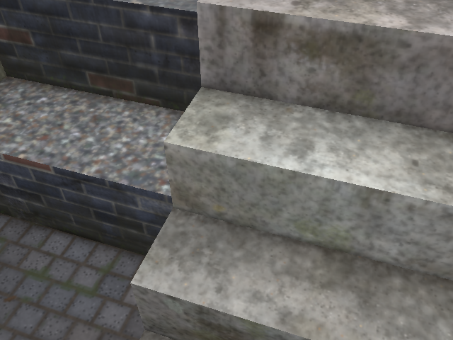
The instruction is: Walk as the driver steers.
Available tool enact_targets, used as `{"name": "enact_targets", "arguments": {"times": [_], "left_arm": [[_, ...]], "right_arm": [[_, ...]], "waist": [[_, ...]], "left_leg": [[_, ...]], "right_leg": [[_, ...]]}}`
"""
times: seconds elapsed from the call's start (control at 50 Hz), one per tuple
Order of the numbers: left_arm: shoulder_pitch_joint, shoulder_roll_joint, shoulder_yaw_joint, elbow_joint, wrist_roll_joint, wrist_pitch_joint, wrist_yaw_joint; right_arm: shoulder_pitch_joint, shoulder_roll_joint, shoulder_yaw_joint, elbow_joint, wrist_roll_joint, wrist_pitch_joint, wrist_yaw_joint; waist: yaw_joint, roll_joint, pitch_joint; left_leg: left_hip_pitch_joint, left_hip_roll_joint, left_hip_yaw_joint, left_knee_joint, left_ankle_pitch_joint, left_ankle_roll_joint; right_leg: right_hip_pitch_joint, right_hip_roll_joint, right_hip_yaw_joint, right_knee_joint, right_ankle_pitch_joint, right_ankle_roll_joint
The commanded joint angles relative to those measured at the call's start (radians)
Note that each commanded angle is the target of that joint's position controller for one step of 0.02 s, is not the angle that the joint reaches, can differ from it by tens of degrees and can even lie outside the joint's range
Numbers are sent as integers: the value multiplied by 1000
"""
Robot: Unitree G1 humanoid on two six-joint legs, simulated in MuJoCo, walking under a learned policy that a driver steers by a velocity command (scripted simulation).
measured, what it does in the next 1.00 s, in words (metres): stands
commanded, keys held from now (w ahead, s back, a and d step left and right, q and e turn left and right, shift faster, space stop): shift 1.00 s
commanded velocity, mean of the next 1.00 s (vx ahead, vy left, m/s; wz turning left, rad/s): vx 0.00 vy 0.00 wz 0.01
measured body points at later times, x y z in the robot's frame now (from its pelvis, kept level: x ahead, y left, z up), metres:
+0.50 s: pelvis +0.03 -0.04 +0.02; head +0.03 -0.06 +0.47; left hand +0.03 +0.21 -0.12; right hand +0.02 -0.27 -0.14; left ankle +0.00 +0.10 -0.73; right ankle -0.01 -0.14 -0.73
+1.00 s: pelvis +0.01 -0.04 +0.02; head +0.03 -0.05 +0.47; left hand +0.00 +0.22 -0.12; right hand -0.01 -0.27 -0.14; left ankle +0.00 +0.10 -0.73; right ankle -0.01 -0.14 -0.73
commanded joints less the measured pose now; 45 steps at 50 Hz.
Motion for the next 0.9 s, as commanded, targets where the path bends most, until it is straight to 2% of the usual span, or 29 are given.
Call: {"name": "enact_targets", "arguments": {"times": [0.02, 0.04, 0.06, 0.08, 0.1, 0.12, 0.14, 0.18, 0.22, 0.26, 0.28, 0.3, 0.32, 0.36, 0.4, 0.58, 0.62, 0.78, 0.8, 0.82, 0.9], "left_arm": [[-4, 39, -5, 22, 22, -31, 2], [-37, 18, -12, 22, 16, -36, 19], [-6, 63, -3, 39, 17, -35, 36], [13, 81, -1, 56, 13, -40, 46], [2, 89, 2, 67, 4, -40, 47], [41, 79, 2, 90, -4, -44, 47], [64, 80, 6, 108, -9, -45, 43], [76, 78, 12, 128, -4, -49, 35], [78, 75, 17, 144, -4, -49, 31], [78, 69, 20, 156, -5, -48, 30], [93, 68, 20, 165, -10, -40, 32], [81, 67, 19, 161, -15, -34, 41], [82, 66, 20, 160, -15, -31, 45], [72, 82, 24, 160, -5, -23, 45], [80, 83, 25, 165, -9, -21, 44], [77, 84, 24, 174, -7, -22, 41], [79, 81, 21, 175, -3, -20, 41], [72, 83, 19, 181, -3, -17, 40], [68, 89, 21, 185, 7, -13, 31], [75, 90, 22, 187, 5, -10, 33], [78, 86, 21, 191, 2, -7, 34]], "right_arm": [[272, -31, -34, 86, 1, 1, 17], [188, -37, -29, 96, 7, -3, 15], [85, -37, -26, 95, 17, -10, 21], [66, -39, -28, 109, 9, -11, 25], [53, -60, -35, 114, 0, -17, 31], [66, -58, -37, 130, -4, -23, 34], [78, -65, -41, 141, 1, -27, 34], [105, -74, -51, 165, 14, -36, 31], [133, -74, -56, 187, 15, -39, 28], [157, -73, -59, 205, 14, -37, 27], [174, -68, -60, 208, 6, -32, 26], [185, -54, -61, 223, -9, -25, 21], [191, -58, -62, 228, -10, -22, 20], [210, -72, -67, 236, -10, -17, 17], [225, -73, -70, 245, -5, -14, 16], [241, -76, -74, 263, -4, -12, 9], [235, -74, -73, 265, -4, -18, 10], [239, -67, -74, 273, -4, -22, 6], [243, -83, -76, 276, 13, -25, 5], [240, -81, -77, 286, 17, -29, 2], [235, -73, -73, 295, 12, -32, 2]], "waist": [[-114, -224, 83], [-85, -128, 145], [-36, -44, 179], [-26, -29, 187], [-19, -25, 170], [-10, -30, 140], [-3, -42, 113], [-2, -57, 64], [-4, -56, 36], [-7, -47, 27], [-14, -51, 35], [-24, -29, 23], [-23, -15, 25], [-24, -26, 26], [-27, -20, 23], [-24, -11, 71], [-18, -7, 78], [-21, 1, 77], [-21, -19, 96], [-19, -12, 95], [-17, -1, 99]], "left_leg": [[-36, 50, -31, -106, -45, -59], [6, 78, -19, -231, 72, -62], [-33, 63, -14, -281, 146, -57], [-65, 66, -20, -309, 189, -56], [-68, 79, -20, -339, 238, -53], [-56, 86, -24, -359, 255, -51], [-48, 89, -25, -368, 257, -49], [-31, 96, -19, -370, 262, -52], [-22, 99, -12, -369, 264, -55], [-17, 102, -6, -368, 270, -56], [-14, 102, -2, -358, 247, -63], [2, 111, -8, -364, 272, -74], [5, 109, -6, -364, 284, -78], [3, 107, -5, -367, 299, -77], [12, 107, 5, -365, 307, -75], [16, 114, 11, -385, 346, -69], [15, 117, 12, -394, 366, -68], [24, 118, 12, -405, 362, -64], [13, 117, 11, -407, 330, -55], [13, 118, 11, -406, 322, -57], [16, 119, 9, -410, 321, -56]], "right_leg": [[-28, -160, 177, -200, 288, -178], [-109, -93, 139, -259, 30, -140], [-70, -57, 122, -312, -28, -107], [0, -54, 119, -324, 18, -95], [62, -64, 119, -303, 66, -109], [118, -63, 117, -312, 110, -110], [167, -68, 120, -316, 163, -108], [224, -77, 124, -315, 268, -103], [256, -76, 117, -307, 332, -98], [264, -74, 113, -303, 366, -95], [264, -79, 130, -310, 392, -92], [250, -82, 118, -289, 411, -99], [247, -77, 115, -287, 425, -98], [254, -79, 123, -274, 540, -89], [254, -76, 112, -262, 582, -87], [196, -55, 98, -264, 453, -89], [189, -47, 93, -269, 404, -87], [168, -42, 90, -276, 332, -87], [171, -42, 101, -279, 323, -80], [173, -37, 99, -277, 293, -80], [170, -38, 105, -289, 262, -83]]}}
